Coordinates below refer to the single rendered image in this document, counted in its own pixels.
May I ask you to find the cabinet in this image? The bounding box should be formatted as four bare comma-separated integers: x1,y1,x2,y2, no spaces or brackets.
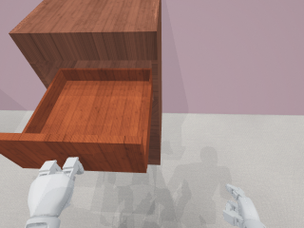
9,0,162,165

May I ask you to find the right robot hand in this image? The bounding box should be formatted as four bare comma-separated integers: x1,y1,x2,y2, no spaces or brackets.
222,183,260,228

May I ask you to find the left robot hand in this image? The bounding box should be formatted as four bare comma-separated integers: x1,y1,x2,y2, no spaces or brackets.
28,157,85,218

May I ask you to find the drawer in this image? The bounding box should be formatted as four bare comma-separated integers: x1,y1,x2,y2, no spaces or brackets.
0,67,153,173

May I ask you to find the left robot forearm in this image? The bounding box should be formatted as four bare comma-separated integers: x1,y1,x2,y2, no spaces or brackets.
25,216,61,228

